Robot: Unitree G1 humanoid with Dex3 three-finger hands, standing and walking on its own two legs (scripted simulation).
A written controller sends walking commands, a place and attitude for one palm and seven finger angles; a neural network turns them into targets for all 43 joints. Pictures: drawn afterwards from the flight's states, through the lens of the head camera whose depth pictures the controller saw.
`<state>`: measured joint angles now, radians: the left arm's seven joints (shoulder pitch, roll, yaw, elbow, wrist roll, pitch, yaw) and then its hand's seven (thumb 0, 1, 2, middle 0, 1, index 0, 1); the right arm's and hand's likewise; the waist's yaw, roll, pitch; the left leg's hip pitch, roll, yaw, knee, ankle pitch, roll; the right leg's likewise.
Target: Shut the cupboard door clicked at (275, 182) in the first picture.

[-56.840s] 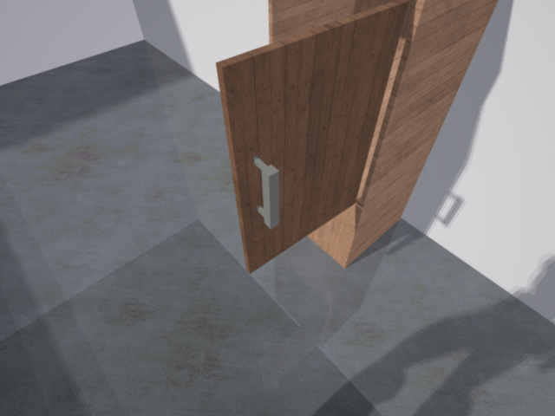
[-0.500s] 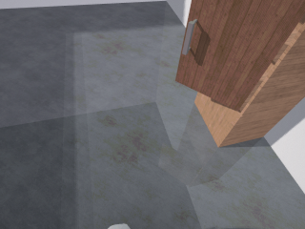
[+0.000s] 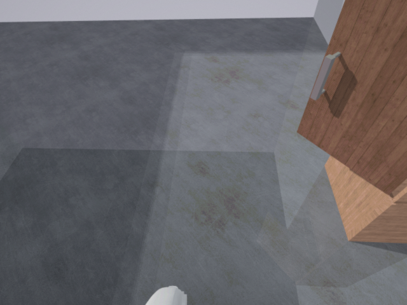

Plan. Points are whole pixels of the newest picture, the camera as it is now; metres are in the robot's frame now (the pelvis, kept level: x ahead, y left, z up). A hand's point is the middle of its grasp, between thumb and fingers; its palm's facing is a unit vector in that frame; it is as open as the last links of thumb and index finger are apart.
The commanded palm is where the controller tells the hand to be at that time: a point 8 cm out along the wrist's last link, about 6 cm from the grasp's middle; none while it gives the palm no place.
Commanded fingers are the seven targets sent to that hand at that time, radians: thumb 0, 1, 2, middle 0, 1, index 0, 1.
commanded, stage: walk to a spot facing it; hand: left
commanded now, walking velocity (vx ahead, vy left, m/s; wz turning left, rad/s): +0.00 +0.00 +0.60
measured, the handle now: (325, 76) +0.81 -0.40 -0.03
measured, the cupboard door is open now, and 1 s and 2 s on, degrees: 41 41 41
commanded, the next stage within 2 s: turn to face it in 0.20 s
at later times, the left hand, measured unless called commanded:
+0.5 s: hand out of the picture +0.10 +0.24 -0.18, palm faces +0.28 -0.93 -0.24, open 7.4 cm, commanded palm none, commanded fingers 0.00 0.90 0.90 -0.20 -0.30 -0.20 -0.30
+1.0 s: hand (105, 255) +0.27 +0.27 -0.18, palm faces -0.03 -0.98 -0.21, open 7.4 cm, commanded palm none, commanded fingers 0.00 0.90 0.90 -0.20 -0.30 -0.20 -0.30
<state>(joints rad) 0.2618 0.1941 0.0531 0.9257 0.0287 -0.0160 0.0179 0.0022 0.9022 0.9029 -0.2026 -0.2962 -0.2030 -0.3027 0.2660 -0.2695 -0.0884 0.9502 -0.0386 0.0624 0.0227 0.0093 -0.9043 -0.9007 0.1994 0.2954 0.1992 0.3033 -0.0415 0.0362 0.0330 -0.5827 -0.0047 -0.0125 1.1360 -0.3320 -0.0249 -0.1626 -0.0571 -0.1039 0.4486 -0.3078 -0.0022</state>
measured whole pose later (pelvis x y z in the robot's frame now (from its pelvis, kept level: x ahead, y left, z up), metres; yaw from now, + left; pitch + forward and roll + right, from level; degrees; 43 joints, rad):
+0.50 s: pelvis +0.12 +0.04 -0.01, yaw +13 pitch -1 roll +1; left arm 0.27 0.20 0.05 0.96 0.03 0.02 0.02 0.01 0.91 0.90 -0.20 -0.30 -0.20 -0.30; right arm 0.12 -0.18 0.00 0.93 -0.03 0.00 -0.02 0.00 -0.90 -0.90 0.20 0.30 0.20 0.30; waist 0.04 -0.02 0.09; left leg -0.28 0.00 0.12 0.54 -0.25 0.04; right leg -0.46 -0.10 -0.04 0.88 -0.37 0.04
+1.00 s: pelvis +0.19 +0.07 -0.01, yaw -5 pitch +1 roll -1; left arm 0.19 0.25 0.10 0.94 0.03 0.08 -0.01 0.01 0.91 0.90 -0.20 -0.30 -0.20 -0.30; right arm 0.20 -0.19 -0.02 0.90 -0.03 0.01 -0.04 0.01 -0.90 -0.90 0.20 0.30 0.20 0.30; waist 0.01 -0.05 0.09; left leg -0.23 0.05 0.08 0.54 -0.32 0.01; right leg -0.47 0.04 0.03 0.95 -0.47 0.03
